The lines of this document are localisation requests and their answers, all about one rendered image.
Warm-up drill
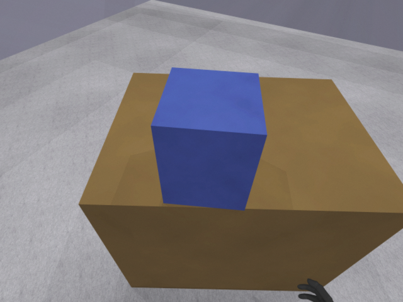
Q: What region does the carton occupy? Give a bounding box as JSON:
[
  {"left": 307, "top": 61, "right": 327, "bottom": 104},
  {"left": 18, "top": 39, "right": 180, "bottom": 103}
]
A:
[{"left": 151, "top": 67, "right": 267, "bottom": 211}]

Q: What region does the robot right hand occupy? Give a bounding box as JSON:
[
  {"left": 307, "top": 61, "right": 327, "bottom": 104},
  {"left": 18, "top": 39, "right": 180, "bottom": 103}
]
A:
[{"left": 297, "top": 279, "right": 334, "bottom": 302}]

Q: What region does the pedestal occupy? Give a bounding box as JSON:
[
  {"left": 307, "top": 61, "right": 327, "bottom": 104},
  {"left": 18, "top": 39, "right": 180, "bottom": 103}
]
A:
[{"left": 79, "top": 73, "right": 403, "bottom": 291}]

